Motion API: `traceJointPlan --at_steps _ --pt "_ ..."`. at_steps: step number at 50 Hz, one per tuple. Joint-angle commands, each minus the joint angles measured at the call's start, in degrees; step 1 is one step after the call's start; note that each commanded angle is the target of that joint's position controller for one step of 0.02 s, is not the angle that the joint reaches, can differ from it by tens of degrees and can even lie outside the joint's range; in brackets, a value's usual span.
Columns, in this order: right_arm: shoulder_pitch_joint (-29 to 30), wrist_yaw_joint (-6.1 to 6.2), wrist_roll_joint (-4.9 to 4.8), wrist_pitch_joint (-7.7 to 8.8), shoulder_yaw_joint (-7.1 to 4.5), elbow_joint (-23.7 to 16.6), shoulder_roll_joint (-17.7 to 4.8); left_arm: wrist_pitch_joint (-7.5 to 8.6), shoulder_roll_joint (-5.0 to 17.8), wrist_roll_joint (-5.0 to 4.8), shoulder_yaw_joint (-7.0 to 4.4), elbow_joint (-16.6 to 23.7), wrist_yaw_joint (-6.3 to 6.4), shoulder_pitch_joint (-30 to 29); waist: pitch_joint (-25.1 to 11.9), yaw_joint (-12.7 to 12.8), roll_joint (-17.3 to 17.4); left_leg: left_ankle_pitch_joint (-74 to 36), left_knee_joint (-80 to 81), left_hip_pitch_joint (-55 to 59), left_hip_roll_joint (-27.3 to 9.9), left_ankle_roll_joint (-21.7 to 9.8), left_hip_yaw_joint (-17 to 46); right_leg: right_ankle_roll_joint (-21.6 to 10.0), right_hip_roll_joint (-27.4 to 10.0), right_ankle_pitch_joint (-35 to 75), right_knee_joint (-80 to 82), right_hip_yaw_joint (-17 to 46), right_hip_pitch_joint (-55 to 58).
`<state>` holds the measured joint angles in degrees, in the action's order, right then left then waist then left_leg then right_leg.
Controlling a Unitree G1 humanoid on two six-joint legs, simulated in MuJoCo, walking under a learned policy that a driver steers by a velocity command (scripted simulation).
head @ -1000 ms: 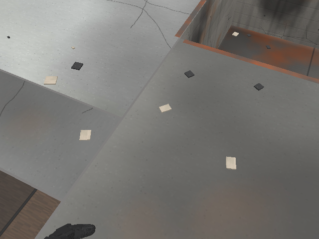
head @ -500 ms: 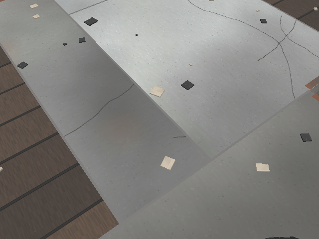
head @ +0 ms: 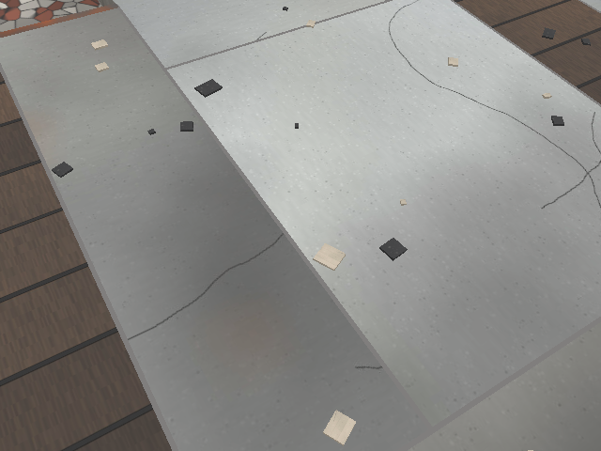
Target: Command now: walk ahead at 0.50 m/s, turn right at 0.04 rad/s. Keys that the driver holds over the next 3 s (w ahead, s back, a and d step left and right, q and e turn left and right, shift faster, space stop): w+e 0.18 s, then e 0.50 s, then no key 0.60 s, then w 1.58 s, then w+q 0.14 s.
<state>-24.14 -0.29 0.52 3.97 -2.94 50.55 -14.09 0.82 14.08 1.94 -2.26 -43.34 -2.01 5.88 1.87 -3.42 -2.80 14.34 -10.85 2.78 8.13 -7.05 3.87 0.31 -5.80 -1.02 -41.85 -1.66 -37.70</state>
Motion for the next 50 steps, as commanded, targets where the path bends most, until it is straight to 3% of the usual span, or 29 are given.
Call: traceJointPlan --at_steps 1,3,4,6,7,8,9,10,11,12,13,14,18,24,29,32,34,35,36,37,38,39,40,42,45,50 --pt "-4.29 0.65 0.73 0.75 -1.29 -0.86 -7.67 1.26 3.68 -0.44 -0.32 6.2 -0.41 -9.03 3.16 -1.74 6.32 -32.26 0.69 3.59 -17.63 -3.51 4.36 -2.32 1.84 -0.03 4.77 -2.15 -2.77" --pt "-3.17 1.13 1.2 0.82 -1.18 -0.37 -8.16 1.53 4.0 -0.62 -0.37 6.2 -0.6 -7.74 3.38 -0.18 6.61 -39.26 -0.95 4.71 -18.83 -2.7 2.21 -4.52 3.67 -3.46 7.75 -2.62 1.39" --pt "-1.83 1.37 1.38 0.93 -1.17 -0.42 -8.68 1.6 4.38 -0.74 -0.56 5.45 -0.42 -5.16 2.24 1.33 7.01 -48.21 -3.77 4.62 -18.85 -1.91 0.59 -5.77 5.58 -5.84 8.76 -3.37 5.99" --pt "-0.67 1.63 1.9 0.77 -1.36 -0.11 -9.98 1.87 6.4 -0.78 -1.61 2.05 0.47 5.47 -3.66 5.9 7.45 -63.15 -17.32 5.67 -18.26 -0.54 -1.99 -8.22 10.12 -10.02 10.55 -4.67 17.67" --pt "0.5 1.67 1.54 0.61 -1.33 -0.39 -10.33 2.32 7.21 -0.23 -2.2 -0.55 0.92 13.97 -7.86 10.11 6.24 -58.94 -28.97 0.95 -16.78 0.36 -4.13 -9.9 9.67 -6.93 14.35 -3.39 28.8" --pt "0.11 1.61 0.49 1.02 -0.52 -2.6 -8.21 2.44 12.14 0.97 -3.61 -2.02 1.59 22.14 -13.98 12.3 0.32 -40.11 -47.14 -13.61 -13.2 2.06 -6.76 -14.6 -1.98 -10.05 14.64 12.5 44.44" --pt "-4.29 0.81 0.08 1.21 -0.16 -3.59 -4.95 2.22 16.08 0.67 -4.69 -2.37 1.19 21.62 -17.11 7.68 -11.4 12.28 -65.94 -33.41 -1.1 4.44 -6.38 -23.1 -14.85 -5.07 20.6 41.78 54.71" --pt "-0.21 0.89 1.6 1.29 -0.37 -4.14 -7.41 1.93 13.13 -1.94 -4.18 -2.0 0.55 16.84 -12.58 6.5 -3.55 11.25 -69.02 -37.96 -4.54 3.83 1.18 -22.29 -13.45 -1.98 23.68 42.69 49.91" --pt "3.6 0.72 1.07 1.71 -0.32 -5.38 -7.82 1.8 11.02 -2.13 -3.72 -0.84 0.58 12.5 -5.48 5.34 -0.03 6.91 -67.44 -38.92 -7.16 4.3 0.84 -21.28 -12.4 6.74 23.56 32.94 41.83" --pt "5.61 0.72 1.1 1.87 -0.14 -5.95 -7.44 1.93 8.8 -1.79 -3.11 -0.57 0.58 10.8 -2.75 4.45 3.73 5.26 -64.73 -37.49 -8.78 4.85 0.14 -19.88 -9.83 18.99 23.66 26.95 36.53" --pt "6.0 0.74 1.46 1.24 -0.11 -6.36 -7.13 2.14 7.79 -1.97 -2.77 -0.85 0.79 10.61 -1.74 3.25 4.4 5.27 -62.35 -35.82 -9.68 5.79 -0.1 -18.56 -7.5 27.94 23.64 22.35 33.05" --pt "5.19 0.65 1.8 0.21 0.1 -6.65 -6.54 2.32 7.11 -2.2 -2.44 -1.29 0.95 10.59 -2.51 2.0 3.41 5.4 -59.6 -33.28 -10.21 6.84 -0.23 -17.35 -5.46 32.24 24.23 18.75 30.43" --pt "5.83 0.71 1.65 -2.37 0.6 -7.94 -4.87 2.47 10.2 -2.0 -3.16 -1.5 1.12 12.11 -5.12 1.02 0.94 3.26 -51.71 -31.59 -9.37 9.63 -2.48 -15.68 -1.81 41.58 23.55 13.7 27.06" --pt "15.28 0.96 1.14 -3.67 0.86 -11.4 -5.49 0.17 10.63 -2.11 -3.59 -1.13 2.31 16.16 -6.07 4.75 -1.7 -4.43 -41.6 -35.24 -9.07 10.37 -2.13 -10.22 0.44 34.27 20.43 16.61 30.58" --pt "19.92 1.54 0.33 -3.26 1.14 -13.24 -6.61 -1.36 11.41 -1.07 -4.17 -0.02 3.0 17.14 -4.38 6.58 -2.56 -0.21 -34.66 -36.2 -7.59 9.54 -0.16 -11.36 -1.22 31.24 16.75 23.41 35.07" --pt "17.92 2.03 -0.3 -2.54 1.12 -13.22 -7.62 -1.91 12.05 -0.78 -4.51 1.39 2.95 14.36 -3.65 5.32 -3.55 2.84 -26.6 -30.05 -6.16 8.06 1.09 -10.69 -0.75 28.41 14.26 27.85 34.32" --pt "12.73 2.6 0.02 -1.72 0.98 -12.22 -8.05 -1.91 11.98 -1.66 -4.43 2.92 2.86 9.6 -3.21 1.47 -3.4 -4.22 -12.81 -18.32 -6.34 6.64 1.45 -7.12 2.7 20.22 10.83 28.69 28.99" --pt "9.35 3.24 0.77 -1.23 0.4 -11.73 -10.53 -1.54 9.84 -2.39 -3.73 3.99 2.8 9.61 -6.29 0.91 1.68 -12.53 -8.72 -9.14 -13.97 4.47 6.87 -4.34 5.35 11.01 3.93 25.08 24.75" --pt "11.94 3.72 0.75 -1.66 -0.13 -13.37 -15.07 -1.42 5.27 -2.68 -2.5 4.87 2.93 15.13 -8.75 5.16 14.91 -36.92 -8.77 -1.3 -28.92 -1.34 21.95 -1.47 13.57 -21.77 -8.04 14.03 15.8" --pt "8.48 3.07 -0.44 -2.79 -0.24 -12.23 -13.77 -2.44 9.85 -1.14 -3.73 3.57 3.5 18.94 -12.73 4.81 17.22 -49.74 -10.73 -2.82 -33.87 -9.3 29.71 -0.73 16.8 -41.35 -17.51 8.1 13.35" --pt "9.04 2.55 -0.62 -3.12 0.42 -12.54 -10.64 -2.94 10.96 -0.22 -3.94 1.96 3.57 18.49 -9.56 5.28 10.2 -47.38 -10.69 -4.8 -31.46 -9.71 25.41 -0.4 14.27 -37.98 -23.78 9.24 11.99" --pt "11.35 2.4 -0.61 -3.17 1.11 -12.77 -7.77 -3.42 10.59 -0.24 -3.89 1.15 3.18 15.69 -6.2 5.11 6.44 -41.46 -10.17 -8.47 -26.87 -7.54 18.25 0.18 13.05 -33.27 -24.92 9.67 12.29" --pt "13.86 2.46 0.01 -3.45 1.46 -13.14 -7.01 -3.92 9.77 -0.8 -3.7 1.32 2.74 14.15 -5.0 5.89 7.28 -34.34 -8.77 -10.46 -22.99 -4.68 13.42 0.84 12.21 -30.11 -23.52 9.72 12.93" --pt "14.29 2.53 0.81 -3.19 1.23 -12.55 -7.88 -4.52 8.66 -1.37 -3.06 1.25 2.0 13.07 -4.59 5.5 11.5 -35.28 -8.47 -11.95 -19.09 -3.38 8.06 2.07 12.68 -26.04 -22.38 8.76 14.52" --pt "12.85 2.15 0.57 -2.76 1.3 -11.24 -7.7 -4.94 7.61 -1.7 -2.24 1.26 1.8 11.14 -6.15 4.94 11.49 -31.57 -8.13 -10.99 -18.98 -3.77 6.68 2.51 12.27 -25.55 -14.49 8.01 16.95" --pt "10.81 1.33 1.03 -3.8 0.6 -9.07 -9.58 -5.37 6.46 -1.75 -0.69 0.32 2.23 7.72 -4.67 2.72 14.0 -13.98 -6.42 -13.42 -18.82 -4.18 8.7 0.61 10.12 -25.56 4.15 3.37 24.3"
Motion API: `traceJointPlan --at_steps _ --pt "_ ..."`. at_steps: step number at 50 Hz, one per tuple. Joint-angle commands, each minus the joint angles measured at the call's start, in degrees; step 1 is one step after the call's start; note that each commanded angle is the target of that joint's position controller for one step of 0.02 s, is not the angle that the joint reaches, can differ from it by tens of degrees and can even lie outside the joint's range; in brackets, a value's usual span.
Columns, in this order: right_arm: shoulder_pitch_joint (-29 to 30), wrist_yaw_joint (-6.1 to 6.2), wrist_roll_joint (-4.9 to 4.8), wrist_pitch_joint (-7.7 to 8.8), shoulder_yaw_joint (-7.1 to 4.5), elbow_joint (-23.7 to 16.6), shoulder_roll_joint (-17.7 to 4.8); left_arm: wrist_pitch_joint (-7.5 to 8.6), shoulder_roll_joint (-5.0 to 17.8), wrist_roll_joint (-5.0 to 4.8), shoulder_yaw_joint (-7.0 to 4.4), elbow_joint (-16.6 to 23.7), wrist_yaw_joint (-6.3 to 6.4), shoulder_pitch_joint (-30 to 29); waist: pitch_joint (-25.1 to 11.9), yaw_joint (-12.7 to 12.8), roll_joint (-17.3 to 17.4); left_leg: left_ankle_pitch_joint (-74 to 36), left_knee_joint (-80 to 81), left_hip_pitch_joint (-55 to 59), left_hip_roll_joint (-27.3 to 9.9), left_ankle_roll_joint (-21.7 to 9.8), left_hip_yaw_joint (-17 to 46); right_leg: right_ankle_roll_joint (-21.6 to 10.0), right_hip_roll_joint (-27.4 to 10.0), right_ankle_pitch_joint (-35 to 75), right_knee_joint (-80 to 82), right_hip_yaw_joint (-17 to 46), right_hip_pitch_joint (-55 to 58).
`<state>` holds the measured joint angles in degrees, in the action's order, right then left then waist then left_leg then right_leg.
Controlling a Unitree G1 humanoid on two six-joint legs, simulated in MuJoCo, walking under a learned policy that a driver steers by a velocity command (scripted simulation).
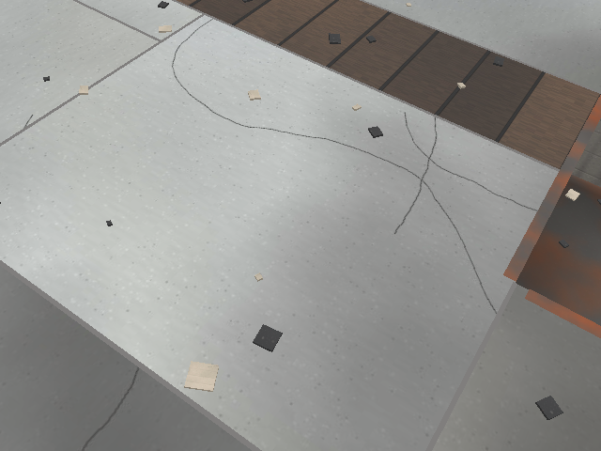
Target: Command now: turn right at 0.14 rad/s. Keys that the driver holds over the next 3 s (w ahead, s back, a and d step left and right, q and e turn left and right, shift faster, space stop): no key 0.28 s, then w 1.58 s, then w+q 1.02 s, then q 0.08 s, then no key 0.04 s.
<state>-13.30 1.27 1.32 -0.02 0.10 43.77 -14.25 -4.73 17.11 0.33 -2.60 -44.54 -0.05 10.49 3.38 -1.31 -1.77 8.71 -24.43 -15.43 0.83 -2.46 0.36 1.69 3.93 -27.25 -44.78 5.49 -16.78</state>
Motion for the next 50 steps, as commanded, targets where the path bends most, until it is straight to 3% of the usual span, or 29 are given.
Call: traceJointPlan --at_steps 1,3,4,5,6,7,8,10,11,14,15,17,19,21,23,25,27,28,29,30,31,32,33,35,37,42,45,48,50 --pt "-0.21 -0.35 0.14 -0.15 -2.59 -1.88 -9.72 0.4 3.32 -0.17 -0.17 0.92 0.4 3.61 -5.93 0.96 12.7 -7.08 6.69 4.18 -11.39 -8.56 12.57 -1.36 0.2 3.04 11.16 -4.48 5.11" --pt "-0.52 -0.31 -0.38 -0.74 -2.59 -1.03 -9.52 1.35 2.69 0.17 0.36 -0.88 0.75 5.86 -5.09 2.76 10.15 -4.85 4.78 0.22 -10.42 -5.78 11.96 -3.16 -0.36 13.47 25.11 -4.89 12.3" --pt "-1.91 -0.28 -0.41 -0.55 -2.42 -0.73 -8.71 2.12 4.31 0.85 0.35 -0.85 1.07 4.98 -5.15 2.09 7.38 -2.3 4.07 -3.42 -9.96 -2.95 11.96 -4.37 -3.82 16.27 27.42 0.09 15.96" --pt "-2.4 -0.65 -0.58 -0.18 -1.86 -1.58 -6.32 2.91 7.05 1.95 0.29 -0.21 1.48 4.87 -6.67 1.19 -0.16 2.76 -1.76 -6.39 -6.76 -0.33 8.25 -6.29 -13.42 15.7 30.31 10.59 17.98" --pt "-1.68 -0.43 -1.17 -0.56 -1.33 -1.31 -4.43 3.32 7.18 1.03 0.64 -0.52 1.13 0.26 -2.27 -0.97 -7.02 8.39 0.9 0.41 -1.38 0.97 2.83 -9.77 -17.99 17.32 30.96 13.64 2.44" --pt "-1.2 -0.35 -0.72 -0.85 -1.44 0.09 -5.33 3.95 4.03 0.93 1.55 -0.1 0.81 -3.1 -0.29 -1.66 -5.18 4.98 1.48 6.4 -2.45 1.27 3.34 -8.73 -15.42 13.07 31.24 11.31 -1.83" --pt "-0.86 -0.52 -0.54 -0.72 -1.54 1.03 -5.46 4.44 3.13 0.86 1.94 -0.65 0.81 -3.03 -0.36 -1.21 -5.18 1.22 2.95 8.14 -2.5 1.2 4.04 -6.76 -12.43 10.17 30.98 9.27 -1.78" --pt "-1.77 -0.87 -0.48 -0.27 -2.08 2.82 -7.17 4.86 3.85 0.53 2.0 -2.64 1.32 0.19 0.01 -0.37 -5.23 -2.55 3.41 9.03 -3.91 0.92 5.16 -5.1 -9.44 9.27 31.33 7.17 -0.7" --pt "-2.54 -1.01 -0.53 -0.01 -1.95 3.82 -6.86 5.02 3.95 0.3 1.99 -3.67 1.43 1.3 -0.35 -0.37 -4.34 -3.42 3.81 8.43 -4.44 0.76 5.49 -4.99 -8.95 10.83 30.95 6.39 1.13" --pt "-3.05 -0.82 -0.75 0.21 -1.64 6.65 -5.71 5.15 3.31 0.1 2.17 -5.63 1.5 2.92 0.01 0.08 -0.7 -3.12 4.93 7.34 -4.48 1.18 5.62 -5.43 -8.85 12.71 29.97 5.77 3.2" --pt "-3.25 -0.8 -0.7 0.13 -1.52 7.54 -5.31 5.13 3.32 0.17 2.15 -6.37 1.5 3.86 -1.07 0.39 -0.58 0.57 4.66 7.72 -3.73 1.24 5.05 -5.84 -8.48 7.03 30.82 5.83 3.47" --pt "-2.58 -0.96 -0.23 -0.14 -1.95 7.98 -5.78 4.52 6.15 0.21 0.94 -7.31 1.43 5.41 0.83 1.27 -3.6 13.0 -1.64 2.87 0.17 0.57 1.1 -8.49 -9.07 -10.08 32.74 8.95 2.49" --pt "0.13 -1.47 0.55 -0.25 -1.93 7.13 -4.87 4.12 7.86 0.42 -0.04 -7.6 1.22 6.79 5.96 2.79 -6.17 15.37 -9.1 -6.21 1.62 0.03 -2.35 -12.54 -14.87 -20.42 37.54 16.23 2.52" --pt "1.21 -1.86 0.77 0.48 -1.96 6.37 -4.52 4.65 7.13 0.62 -0.42 -7.92 1.13 7.13 7.45 3.01 -5.94 13.65 -15.34 -11.5 -1.32 -0.65 -1.6 -15.34 -19.08 -16.68 39.73 19.96 4.78" --pt "1.63 -2.26 0.59 1.68 -2.29 5.79 -5.32 5.77 6.85 0.89 -0.76 -8.45 0.95 7.51 6.39 2.7 -4.71 14.91 -15.31 -14.05 -2.79 -1.26 -1.13 -15.88 -19.12 -8.6 38.41 17.84 9.62" --pt "1.24 -2.48 0.11 2.69 -2.48 5.76 -5.12 6.67 6.82 0.49 -1.1 -8.98 0.73 7.25 4.79 1.96 -4.31 12.61 -10.08 -8.65 -2.14 -1.63 -2.58 -14.81 -16.93 -1.99 36.26 13.29 9.71" --pt "-6.49 -2.3 -0.24 3.26 -2.7 8.7 -4.06 7.0 6.6 0.02 -1.24 -8.71 0.54 4.76 2.95 -2.28 -2.57 6.58 -0.24 7.97 0.67 -1.97 -5.19 -12.54 -13.36 1.93 30.6 7.77 1.22" --pt "-12.78 -1.76 -0.07 3.68 -3.41 11.08 -5.65 7.38 4.96 0.4 -0.81 -8.34 0.46 4.31 0.88 -4.52 1.15 8.03 2.29 18.84 -0.56 -2.18 -1.36 -10.96 -10.47 4.24 23.4 4.46 -5.47" --pt "-19.49 -1.09 0.56 4.16 -4.83 12.11 -11.31 7.94 0.15 0.09 0.67 -6.17 -0.14 2.4 -1.68 -7.21 14.63 24.03 12.69 26.69 -13.8 -5.82 20.13 -7.68 -2.91 3.63 4.93 -3.94 -15.41" --pt "-23.49 -1.47 -0.02 3.76 -5.51 13.93 -14.08 8.06 2.21 1.04 0.16 -4.78 -0.24 1.3 -0.78 -6.84 17.71 30.56 18.41 25.79 -22.6 -10.03 37.06 -7.48 0.8 -4.24 -7.3 -6.09 -23.02" --pt "-18.09 -1.61 0.15 3.5 -4.56 12.75 -10.54 7.88 4.22 1.79 -0.36 -5.5 -0.41 1.38 2.58 -3.19 8.51 31.28 17.15 20.71 -21.89 -10.38 33.33 -8.45 -3.39 -1.02 -14.34 -2.13 -23.75" --pt "-12.91 -1.83 0.11 3.76 -3.97 10.95 -8.31 8.09 3.03 1.38 -0.1 -6.45 -1.09 2.27 4.13 -0.88 5.49 27.44 17.43 16.8 -19.35 -9.3 28.18 -8.64 -5.62 4.61 -15.43 -1.63 -22.89" --pt "-10.16 -1.81 0.03 4.13 -3.64 10.14 -7.36 8.32 2.35 1.14 0.03 -7.11 -1.59 2.91 3.77 0.48 5.07 21.62 18.45 15.51 -16.88 -7.95 23.2 -8.19 -7.15 8.8 -14.88 -2.26 -21.48" --pt "-10.27 -1.56 -0.28 4.98 -2.93 10.76 -5.77 7.95 2.12 1.91 0.13 -7.76 -2.15 2.8 2.13 0.89 5.88 7.0 18.65 16.09 -13.34 -6.67 15.16 -6.56 -8.13 14.02 -14.62 -4.46 -20.17" --pt "-13.59 -1.48 -0.67 5.42 -2.63 12.63 -5.35 7.38 1.64 1.95 0.23 -7.3 -2.34 1.21 1.21 0.74 6.11 -6.58 17.34 18.12 -12.29 -6.82 10.58 -5.22 -8.21 16.16 -14.96 -6.37 -22.01" --pt "-16.98 -1.16 -0.62 5.29 -1.91 15.06 -4.25 6.8 -0.02 1.57 1.09 -3.09 -2.29 -9.77 3.68 -0.96 6.12 -20.53 17.36 17.15 -10.3 -7.62 4.73 -2.87 -7.38 20.48 -5.65 -10.14 -24.99" --pt "-17.71 -0.92 -0.5 5.34 -1.77 16.06 -4.34 6.99 -1.17 1.06 1.82 -1.08 -2.19 -14.76 4.7 -1.82 6.94 -24.64 17.48 16.39 -10.18 -7.66 2.91 -3.57 -5.8 23.85 4.62 -11.85 -20.52" --pt "-16.76 -0.64 -0.41 5.48 -1.99 16.85 -5.18 7.26 -0.17 0.86 1.58 -0.17 -1.68 -14.81 4.51 -0.52 7.11 -32.44 16.06 18.8 -12.25 -7.47 2.4 -6.2 -4.47 24.16 10.43 -12.08 -15.31" --pt "-14.32 -0.39 -0.38 5.53 -2.28 16.74 -6.15 7.71 1.4 0.95 0.73 -1.75 -0.95 -8.58 0.9 2.88 7.36 -47.56 8.37 21.05 -12.72 -6.28 1.16 -8.47 -1.99 21.08 11.88 -12.22 -7.42"
Over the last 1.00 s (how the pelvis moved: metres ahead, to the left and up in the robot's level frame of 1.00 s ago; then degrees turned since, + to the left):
0.31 -0.02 0.00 -27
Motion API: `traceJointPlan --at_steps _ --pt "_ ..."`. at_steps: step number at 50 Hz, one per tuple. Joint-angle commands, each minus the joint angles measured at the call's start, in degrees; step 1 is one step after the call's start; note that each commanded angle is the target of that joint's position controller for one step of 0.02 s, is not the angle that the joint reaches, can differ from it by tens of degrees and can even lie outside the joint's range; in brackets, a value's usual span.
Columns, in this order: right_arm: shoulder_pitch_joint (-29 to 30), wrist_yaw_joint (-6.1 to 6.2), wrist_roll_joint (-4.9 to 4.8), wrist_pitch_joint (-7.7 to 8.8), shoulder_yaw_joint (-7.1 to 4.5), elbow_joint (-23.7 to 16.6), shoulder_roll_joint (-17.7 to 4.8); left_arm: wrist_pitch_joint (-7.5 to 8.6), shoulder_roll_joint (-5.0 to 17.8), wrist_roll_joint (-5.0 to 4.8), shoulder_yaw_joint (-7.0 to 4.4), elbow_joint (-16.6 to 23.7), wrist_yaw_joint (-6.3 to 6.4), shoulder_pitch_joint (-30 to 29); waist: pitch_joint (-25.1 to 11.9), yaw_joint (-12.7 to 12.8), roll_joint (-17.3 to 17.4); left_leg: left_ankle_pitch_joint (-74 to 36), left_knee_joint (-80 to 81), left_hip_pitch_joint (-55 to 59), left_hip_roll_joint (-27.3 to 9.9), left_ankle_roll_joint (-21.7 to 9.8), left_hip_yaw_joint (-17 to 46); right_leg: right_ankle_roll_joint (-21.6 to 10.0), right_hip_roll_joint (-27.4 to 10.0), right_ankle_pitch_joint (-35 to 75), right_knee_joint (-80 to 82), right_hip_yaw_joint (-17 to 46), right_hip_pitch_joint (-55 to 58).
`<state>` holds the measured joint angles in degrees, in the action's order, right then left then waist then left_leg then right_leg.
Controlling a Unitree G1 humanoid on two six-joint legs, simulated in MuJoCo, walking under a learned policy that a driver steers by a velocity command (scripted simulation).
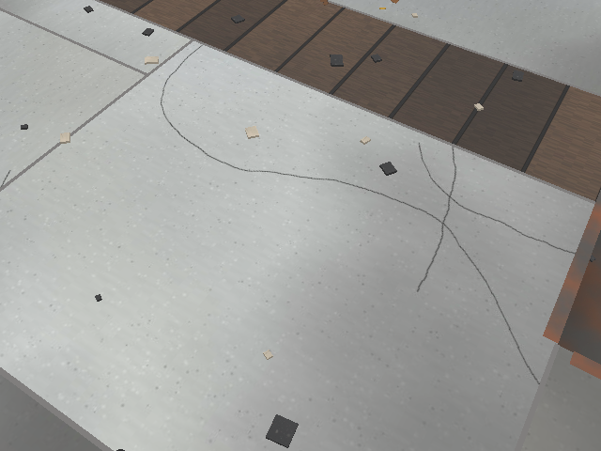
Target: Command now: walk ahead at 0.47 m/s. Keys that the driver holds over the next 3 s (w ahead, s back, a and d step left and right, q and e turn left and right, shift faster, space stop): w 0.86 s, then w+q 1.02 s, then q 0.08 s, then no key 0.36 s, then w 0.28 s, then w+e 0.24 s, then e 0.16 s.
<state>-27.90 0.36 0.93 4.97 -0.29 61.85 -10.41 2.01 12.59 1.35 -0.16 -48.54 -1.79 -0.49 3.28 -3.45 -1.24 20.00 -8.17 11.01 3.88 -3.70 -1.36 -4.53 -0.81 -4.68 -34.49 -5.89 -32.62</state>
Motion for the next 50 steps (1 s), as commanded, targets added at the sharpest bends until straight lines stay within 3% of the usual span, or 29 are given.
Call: traceJointPlan --at_steps 1,2,3,4,5,6,7,9,11,13,16,19,23,26,28,29,30,31,32,33,34,35,36,38,41,44,50 --pt "1.26 0.62 0.23 0.25 -2.08 -1.42 -10.49 1.34 7.14 -0.13 -2.46 -0.13 1.24 9.68 -2.96 7.97 6.74 -63.69 -16.36 -4.58 -15.36 -4.33 2.27 -3.37 4.22 -3.11 2.77 -0.65 15.05" --pt "2.2 0.59 0.06 -0.12 -2.17 -1.66 -10.73 1.81 8.19 0.13 -3.29 -3.36 1.8 19.22 -7.8 11.92 5.43 -59.65 -27.9 -8.24 -13.67 -3.4 0.94 -4.59 4.09 -1.42 6.5 -0.12 26.35" --pt "1.09 0.34 -0.22 -0.19 -1.57 -2.91 -8.72 2.09 12.21 1.52 -4.56 -5.19 2.51 28.07 -13.94 14.03 0.44 -40.19 -44.41 -19.14 -10.85 -2.86 -0.67 -7.09 -7.11 -10.52 7.69 12.16 39.8" --pt "-6.7 -0.49 -1.69 -0.42 -0.55 -3.19 -1.86 1.83 16.37 2.31 -5.64 -5.15 2.33 28.73 -19.66 8.83 -12.33 7.67 -66.92 -40.42 0.93 -0.61 -1.33 -16.09 -23.42 -16.38 14.35 43.14 53.14" --pt "-1.55 -0.26 -0.12 -0.55 -2.15 -3.22 -8.49 1.34 13.29 -0.37 -5.37 -4.78 1.61 23.87 -15.65 8.9 -2.89 7.13 -70.48 -45.62 -1.28 -2.21 6.01 -14.74 -20.77 -23.63 19.93 46.58 47.25" --pt "3.85 -0.49 -0.09 -0.24 -2.57 -5.33 -9.08 1.46 10.23 -0.96 -4.56 -3.69 1.48 17.24 -6.64 6.4 -2.05 0.97 -68.21 -47.11 -4.45 -2.61 5.41 -12.91 -19.18 -23.4 21.69 36.51 37.96" --pt "6.37 -0.68 -0.06 0.06 -2.46 -5.86 -8.29 2.0 7.0 -0.75 -3.81 -3.61 1.2 14.68 -2.71 5.23 0.54 -2.5 -64.93 -45.09 -6.41 -2.63 4.99 -11.58 -16.79 -16.83 24.01 30.48 30.79" --pt "5.54 -1.2 0.98 -1.12 -2.27 -5.46 -6.07 2.94 3.86 -0.62 -2.77 -5.29 1.49 14.82 -0.86 1.9 -0.53 -4.29 -59.91 -39.01 -8.59 -1.7 4.8 -8.56 -12.52 -7.1 25.96 21.49 22.71" --pt "5.55 -1.72 1.22 -2.17 -2.15 -5.37 -4.53 3.99 4.07 -0.65 -2.69 -6.95 1.54 17.94 -0.84 1.1 -0.78 -4.68 -57.3 -38.02 -8.95 -0.63 3.63 -8.55 -11.39 0.15 26.68 17.66 21.37" --pt "9.44 -2.02 1.32 -2.85 -2.22 -6.65 -4.66 4.39 5.59 -0.78 -2.96 -7.92 1.63 20.16 0.44 1.2 -0.76 -7.74 -54.01 -41.77 -9.94 0.42 2.31 -8.48 -10.48 1.1 28.35 14.82 21.73" --pt "17.82 -2.25 1.07 -3.1 -2.28 -9.52 -5.34 4.17 5.68 -0.93 -2.76 -8.93 1.67 23.81 2.41 3.06 -0.69 -14.23 -46.82 -48.06 -10.79 1.91 0.46 -7.44 -9.13 4.93 29.57 12.19 24.68" --pt "24.19 -2.36 0.57 -2.79 -1.82 -11.66 -4.53 4.03 5.19 -1.0 -2.39 -9.79 1.78 26.78 2.67 4.77 -1.06 -19.27 -37.66 -48.12 -9.66 2.62 -1.49 -5.8 -7.76 11.63 28.72 9.44 27.22" --pt "30.64 -2.2 0.35 -2.54 -1.29 -13.85 -4.12 3.85 5.13 -0.56 -2.14 -11.43 2.34 31.08 2.83 6.99 -2.11 -21.1 -29.46 -47.94 -7.56 1.82 -3.38 -5.58 -8.71 18.56 26.77 8.4 34.01" --pt "32.93 -2.03 0.36 -1.99 -1.41 -15.34 -4.76 3.48 5.58 0.12 -2.22 -12.38 2.87 32.06 3.14 6.98 -2.41 -17.11 -25.83 -48.06 -6.42 0.04 -3.52 -6.45 -10.96 25.04 23.64 8.54 40.1" --pt "29.62 -1.67 0.33 -1.45 -1.87 -14.85 -5.61 3.41 6.38 0.31 -2.44 -12.33 3.17 30.06 1.61 4.52 -2.97 -12.35 -23.29 -41.89 -4.22 -1.97 -4.32 -5.68 -11.52 37.21 18.48 7.41 41.34" --pt "24.66 -1.23 0.37 -1.16 -2.41 -13.37 -6.51 3.36 6.97 0.37 -2.62 -12.32 3.22 29.21 -0.96 2.39 -3.5 -10.25 -22.14 -35.64 -2.35 -3.12 -4.86 -5.02 -11.32 44.52 12.88 6.9 41.31" --pt "15.88 -0.71 0.56 -0.69 -3.15 -10.44 -7.56 3.18 7.19 0.15 -2.67 -12.23 3.06 28.15 -5.37 -1.3 -2.62 -12.1 -18.51 -25.58 -0.89 -4.57 -5.5 -4.08 -9.9 45.83 3.33 5.55 39.55" --pt "5.74 -0.06 1.7 -0.17 -4.26 -7.62 -10.3 3.33 6.51 -0.47 -2.34 -11.24 2.9 27.19 -10.97 -5.25 -1.15 -12.51 -17.9 -10.16 -6.57 -7.0 0.39 -3.15 -8.12 33.84 -9.6 4.46 29.38" --pt "-1.66 0.37 3.14 -0.21 -6.11 -6.9 -17.01 3.42 0.88 -2.78 -1.12 -9.31 2.13 32.29 -20.19 -4.26 10.43 -8.16 -16.41 8.9 -24.92 -14.55 26.49 -0.18 0.35 2.16 -32.82 0.5 8.87" --pt "0.96 -0.45 0.96 -1.16 -6.03 -6.7 -15.36 3.27 4.66 -1.74 -2.48 -10.25 2.18 31.91 -21.38 -3.32 8.47 -7.03 -8.82 8.2 -28.23 -17.29 41.07 -0.64 5.16 -24.54 -42.48 6.93 0.1" --pt "8.2 -0.66 -0.32 -1.35 -5.39 -7.62 -12.93 3.09 5.89 -0.85 -3.13 -8.6 2.25 26.33 -10.64 -0.37 5.19 -3.28 -7.36 -0.86 -25.54 -15.09 31.37 -1.22 0.85 -19.65 -42.9 9.19 -4.02" --pt "12.59 -0.94 -0.38 -1.01 -4.38 -8.4 -8.89 3.41 5.08 -0.59 -3.0 -7.64 1.95 22.86 -4.93 0.83 2.93 -5.36 -4.59 -9.31 -23.15 -13.29 24.8 -1.24 -1.26 -15.32 -39.58 9.08 -3.35" --pt "14.18 -0.92 -0.18 -0.59 -3.71 -8.13 -6.57 3.11 3.94 -0.4 -3.08 -7.67 1.78 21.86 -1.55 2.69 2.57 -8.74 -2.6 -15.21 -20.23 -10.85 19.45 -1.1 -2.98 -13.16 -35.85 8.81 -0.91" --pt "13.12 -0.56 -0.19 0.22 -2.85 -6.43 -4.28 1.56 1.72 0.85 -2.83 -8.21 1.1 23.59 -0.54 5.22 4.06 -14.6 -0.77 -21.18 -16.61 -8.41 12.68 0.15 -4.14 -11.35 -31.52 8.14 4.24" --pt "8.83 -0.46 -0.32 1.26 -3.29 -4.5 -6.81 0.39 1.48 0.97 -2.97 -6.61 0.43 20.05 0.18 5.79 4.05 -21.02 0.75 -21.19 -15.26 -8.86 8.66 1.68 -4.85 -7.65 -27.86 6.24 1.16" --pt "5.5 -0.52 -0.42 1.16 -3.03 -3.66 -6.79 0.19 2.23 0.77 -2.97 -3.35 0.26 11.21 2.23 4.02 4.15 -23.9 2.06 -19.52 -13.76 -8.54 6.89 3.2 -5.88 -1.38 -19.7 4.52 -3.82" --pt "-0.92 -0.05 -0.2 0.58 -3.0 -2.32 -7.77 0.69 1.77 -0.04 -2.17 1.15 0.42 -0.87 2.14 0.31 4.91 -30.99 -1.22 -12.63 -13.32 -8.31 8.12 4.55 -2.82 4.53 -3.25 2.76 -2.79"
Over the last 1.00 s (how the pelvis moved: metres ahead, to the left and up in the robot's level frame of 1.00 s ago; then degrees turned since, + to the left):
0.25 0.02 -0.01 0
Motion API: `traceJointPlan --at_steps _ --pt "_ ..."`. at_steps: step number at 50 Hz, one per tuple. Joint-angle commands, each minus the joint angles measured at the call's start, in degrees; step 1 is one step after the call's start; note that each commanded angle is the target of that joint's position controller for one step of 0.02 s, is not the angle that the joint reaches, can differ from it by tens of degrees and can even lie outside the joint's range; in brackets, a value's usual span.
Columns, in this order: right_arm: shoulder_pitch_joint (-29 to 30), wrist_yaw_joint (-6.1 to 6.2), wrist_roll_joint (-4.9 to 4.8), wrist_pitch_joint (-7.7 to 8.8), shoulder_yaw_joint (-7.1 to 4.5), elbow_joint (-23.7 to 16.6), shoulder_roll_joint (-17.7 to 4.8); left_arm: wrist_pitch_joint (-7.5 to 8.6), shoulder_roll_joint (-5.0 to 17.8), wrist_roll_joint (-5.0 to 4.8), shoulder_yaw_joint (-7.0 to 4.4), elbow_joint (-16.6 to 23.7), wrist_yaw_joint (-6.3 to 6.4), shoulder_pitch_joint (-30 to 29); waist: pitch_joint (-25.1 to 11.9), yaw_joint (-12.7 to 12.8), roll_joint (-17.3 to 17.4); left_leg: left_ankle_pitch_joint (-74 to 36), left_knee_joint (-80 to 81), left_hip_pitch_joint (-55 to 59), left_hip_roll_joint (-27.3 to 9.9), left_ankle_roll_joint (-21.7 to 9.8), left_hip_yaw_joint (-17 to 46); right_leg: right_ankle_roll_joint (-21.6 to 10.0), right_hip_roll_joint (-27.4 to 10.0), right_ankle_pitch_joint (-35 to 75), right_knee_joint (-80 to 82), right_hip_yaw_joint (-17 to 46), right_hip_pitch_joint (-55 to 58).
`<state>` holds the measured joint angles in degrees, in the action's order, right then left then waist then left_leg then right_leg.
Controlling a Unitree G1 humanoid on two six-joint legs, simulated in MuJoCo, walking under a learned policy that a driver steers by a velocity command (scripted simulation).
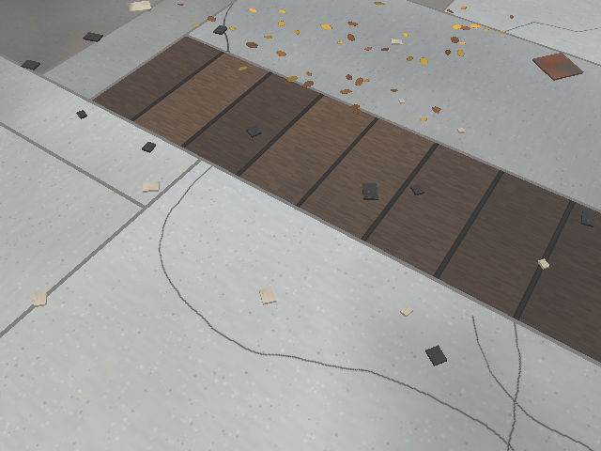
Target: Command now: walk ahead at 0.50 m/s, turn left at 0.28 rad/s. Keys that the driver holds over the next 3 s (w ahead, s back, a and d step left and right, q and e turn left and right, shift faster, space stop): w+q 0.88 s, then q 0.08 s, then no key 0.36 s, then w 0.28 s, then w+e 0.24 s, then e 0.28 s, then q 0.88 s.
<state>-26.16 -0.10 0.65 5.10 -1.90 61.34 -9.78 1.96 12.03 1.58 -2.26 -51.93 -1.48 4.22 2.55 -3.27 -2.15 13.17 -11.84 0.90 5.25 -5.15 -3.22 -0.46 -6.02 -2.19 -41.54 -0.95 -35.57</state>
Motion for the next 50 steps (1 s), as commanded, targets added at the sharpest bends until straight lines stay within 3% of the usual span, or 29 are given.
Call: traceJointPlan --at_steps 1,3,5,6,7,8,9,10,11,12,14,17,19,25,29,32,33,34,35,36,37,38,39,40,41,43,44,46,50 --pt "-3.24 0.57 0.24 0.28 -1.45 -1.73 -8.58 0.91 2.66 -0.35 -0.07 5.26 0.19 -6.98 2.89 -0.26 5.97 -25.24 1.38 -0.8 -15.17 -7.11 10.77 0.35 2.7 1.49 5.07 -1.97 -0.08" --pt "-3.15 0.94 0.59 -0.01 -1.78 -1.92 -9.32 1.44 3.7 -0.54 -0.23 6.59 0.32 -8.33 2.74 -0.04 6.43 -27.98 -1.11 1.97 -16.41 -7.08 12.62 -0.33 3.16 -1.2 7.37 -1.1 0.67" --pt "-0.85 1.18 0.87 -0.24 -2.33 -2.66 -10.44 2.24 5.12 -0.75 -0.71 6.37 0.61 -4.68 1.46 2.46 6.94 -32.75 -5.41 1.74 -16.65 -5.67 13.24 -1.59 4.45 -5.53 10.73 -0.73 7.42" --pt "0.5 1.07 0.75 -0.24 -2.6 -3.1 -11.02 2.75 6.16 -0.69 -1.25 4.95 0.99 0.66 -0.98 4.83 6.74 -37.57 -10.94 0.41 -15.53 -4.7 12.72 -2.46 6.03 -7.06 13.12 -1.35 15.09" --pt "1.5 0.76 0.32 -0.2 -2.57 -3.56 -10.51 3.53 7.87 -0.1 -2.11 2.25 1.62 9.79 -6.17 8.72 4.01 -36.06 -21.77 -3.63 -12.34 -3.45 10.35 -3.94 5.44 -4.7 16.47 -0.85 27.75" --pt "1.85 0.5 -0.39 -0.02 -1.94 -5.94 -7.82 4.11 12.58 1.51 -3.36 1.33 2.51 19.6 -14.76 11.73 -1.76 -19.76 -38.05 -13.79 -8.34 -2.31 7.66 -6.62 -7.31 -11.26 17.41 11.79 42.55" --pt "-4.84 0.74 -2.47 -0.43 -1.11 -7.44 -2.2 3.5 17.65 2.07 -4.53 2.04 2.24 19.7 -20.79 8.02 -14.7 17.56 -54.62 -32.49 0.45 -0.54 2.9 -12.47 -21.44 -14.22 23.36 35.67 54.41" --pt "-3.22 1.03 -0.73 -1.23 -2.47 -6.37 -8.15 2.47 12.67 0.83 -3.72 3.0 2.04 15.47 -16.91 6.66 -6.45 15.85 -60.18 -36.21 -3.59 -1.38 6.97 -12.2 -19.32 -19.62 25.51 37.23 48.6" --pt "0.59 0.61 -0.25 -1.45 -2.88 -6.79 -8.35 2.48 7.88 0.37 -2.42 3.77 1.97 10.66 -8.63 5.22 -1.65 10.35 -59.82 -37.0 -6.06 -1.33 7.29 -10.68 -16.86 -19.5 26.52 27.93 40.57" --pt "2.94 0.17 -0.1 -1.54 -2.68 -7.28 -6.65 2.82 5.69 0.34 -1.87 3.72 1.86 8.59 -4.4 4.49 -0.19 6.73 -57.78 -35.75 -7.99 -0.91 7.03 -9.45 -14.19 -14.16 28.54 20.4 34.3" --pt "3.99 -0.79 1.1 -2.87 -2.94 -7.77 -5.77 3.49 4.0 0.0 -1.38 2.59 2.33 8.8 -1.8 2.64 -2.94 4.28 -55.24 -33.2 -9.79 0.14 6.3 -7.24 -10.42 -7.05 30.64 10.99 28.52" --pt "6.9 -1.77 1.26 -4.46 -2.87 -9.54 -4.54 4.97 4.42 -0.81 -1.58 0.95 2.27 12.25 -1.58 1.81 -2.78 0.62 -54.46 -35.25 -10.36 0.99 5.2 -7.46 -10.0 1.4 32.01 4.51 28.38" --pt "10.92 -2.32 1.4 -4.91 -2.74 -11.21 -4.61 5.3 4.98 -0.73 -1.77 0.43 2.25 13.77 -0.62 2.05 -2.24 -3.22 -52.63 -38.83 -11.07 1.51 4.65 -7.69 -9.85 3.42 32.89 1.02 29.21" --pt "23.77 -3.79 1.26 -4.67 -1.42 -16.42 -4.08 5.12 6.32 -0.44 -1.97 -0.74 2.34 16.92 2.45 4.15 -2.11 -13.12 -33.56 -37.56 -10.27 1.77 -0.13 -7.1 -8.41 8.76 33.47 -8.29 30.68" --pt "28.52 -4.18 1.64 -4.61 -1.33 -18.89 -5.17 4.12 8.1 -0.35 -2.46 -2.02 2.87 20.44 3.28 5.37 -2.04 -8.52 -26.55 -35.84 -8.77 -0.71 -3.53 -6.64 -10.46 15.73 30.64 -11.42 37.74" --pt "24.82 -3.56 1.99 -4.64 -2.06 -18.51 -6.65 2.75 10.34 -0.21 -3.02 -2.37 3.26 20.65 0.19 3.29 -3.78 0.16 -24.04 -28.5 -3.85 -3.8 -6.5 -5.77 -10.77 38.7 19.48 -14.36 41.89" --pt "19.95 -3.23 1.93 -4.38 -2.65 -17.25 -7.58 2.07 11.18 -0.2 -3.24 -2.29 3.22 20.55 -2.72 1.34 -3.81 2.21 -22.55 -23.37 -1.59 -5.13 -6.88 -5.69 -10.66 42.85 11.33 -14.78 42.2" --pt "11.81 -2.59 2.2 -3.77 -3.56 -14.77 -8.88 1.47 11.57 -0.45 -3.28 -1.8 3.02 19.9 -7.37 -2.24 -2.05 0.24 -18.04 -12.69 0.24 -6.78 -6.21 -4.59 -9.98 38.49 -0.92 -15.8 38.14" --pt "3.28 -1.65 2.91 -3.39 -5.29 -12.6 -13.78 1.36 10.17 -0.41 -2.84 -0.07 2.81 19.66 -13.3 -5.63 3.43 5.8 -14.91 1.83 -7.6 -9.75 5.87 -2.55 -8.35 20.15 -18.01 -15.87 25.74" --pt "5.49 -1.06 2.13 -3.64 -6.61 -13.84 -20.3 1.81 3.77 -0.72 -1.71 4.6 1.46 20.45 -16.08 -0.8 16.65 5.67 -9.85 17.15 -23.71 -17.88 36.68 1.25 3.82 -30.27 -37.64 -11.83 -0.78" --pt "3.12 -0.72 0.84 -4.45 -6.42 -14.36 -19.57 2.5 8.86 -0.29 -2.64 6.38 1.26 12.07 -15.77 -4.11 6.08 3.45 -4.23 15.96 -24.47 -17.41 42.74 0.98 4.24 -27.59 -40.47 0.35 -6.99" --pt "6.19 -0.27 0.52 -4.57 -5.84 -13.58 -17.62 3.21 7.87 -1.18 -2.34 7.59 0.99 9.14 -8.19 -2.14 4.46 -2.31 -3.78 9.91 -23.27 -15.88 33.3 0.26 1.36 -20.56 -37.9 1.32 -9.33" --pt "8.98 -0.18 0.13 -4.22 -5.09 -13.71 -14.63 3.72 7.45 -1.17 -2.1 6.67 1.15 10.55 -4.19 0.53 1.7 -10.69 -3.14 2.54 -20.64 -13.76 27.74 0.05 -0.51 -16.74 -32.24 1.43 -5.9" --pt "11.45 0.03 -0.18 -3.73 -4.63 -14.15 -13.0 3.24 7.44 -0.28 -2.23 6.05 1.33 11.37 -2.67 2.64 1.02 -16.27 -2.72 -2.28 -17.67 -12.14 23.38 0.41 -1.51 -15.87 -28.82 1.81 -2.3" --pt "12.92 0.17 -0.59 -3.22 -4.1 -14.52 -11.57 2.16 7.21 0.74 -2.16 5.73 1.31 13.18 -3.18 4.38 1.81 -19.69 -2.06 -5.45 -15.61 -11.51 20.43 1.14 -1.96 -15.48 -26.7 2.16 1.33" --pt "11.66 0.0 -1.0 -1.99 -3.82 -14.34 -11.6 0.34 6.54 1.32 -2.11 6.14 0.89 13.28 -3.71 5.26 2.2 -23.51 -1.39 -7.8 -13.64 -11.52 18.47 2.41 -1.62 -15.35 -23.83 1.7 3.11" --pt "10.48 -0.11 -1.01 -1.67 -3.93 -14.23 -12.37 -0.19 6.22 1.36 -2.11 6.72 0.63 12.24 -3.41 5.1 2.58 -23.49 -0.91 -8.23 -12.86 -11.52 17.89 2.97 -1.43 -14.05 -21.81 1.22 2.17" --pt "8.03 -0.06 -0.77 -1.53 -4.05 -13.92 -13.44 -0.7 6.15 1.1 -2.04 8.25 0.71 8.42 -1.59 4.22 2.88 -33.59 -1.88 -8.84 -12.16 -10.52 16.81 3.98 -0.69 -10.82 -18.17 0.42 -0.01" --pt "4.22 0.37 -0.6 -2.08 -3.8 -13.64 -13.35 -0.86 6.05 0.42 -1.43 10.61 1.27 3.05 -2.59 2.48 5.24 -48.6 -6.36 -6.25 -10.3 -6.29 14.23 3.77 1.61 -5.12 -10.49 -0.48 -1.0"
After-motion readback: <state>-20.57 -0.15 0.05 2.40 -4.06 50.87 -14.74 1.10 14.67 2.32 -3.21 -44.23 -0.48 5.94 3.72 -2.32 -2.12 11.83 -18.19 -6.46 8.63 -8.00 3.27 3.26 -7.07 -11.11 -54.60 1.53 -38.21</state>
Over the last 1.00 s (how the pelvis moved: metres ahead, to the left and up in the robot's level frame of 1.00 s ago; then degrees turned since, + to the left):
0.56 0.01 0.02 2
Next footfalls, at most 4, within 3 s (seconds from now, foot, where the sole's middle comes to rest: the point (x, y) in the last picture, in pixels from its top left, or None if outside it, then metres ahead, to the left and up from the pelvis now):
0.14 right None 0.26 -0.12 -0.78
0.68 left None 0.46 0.15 -0.78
1.22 right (217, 341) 0.75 0.17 -0.78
1.64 left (170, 412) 0.58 0.27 -0.78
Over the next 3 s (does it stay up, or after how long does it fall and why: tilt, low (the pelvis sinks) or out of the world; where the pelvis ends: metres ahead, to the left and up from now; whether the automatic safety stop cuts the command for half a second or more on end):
stays up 0.83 0.27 -0.01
